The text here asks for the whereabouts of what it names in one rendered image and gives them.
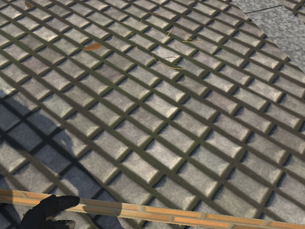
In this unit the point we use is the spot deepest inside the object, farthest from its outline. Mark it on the left robot hand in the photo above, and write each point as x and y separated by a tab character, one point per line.
36	217

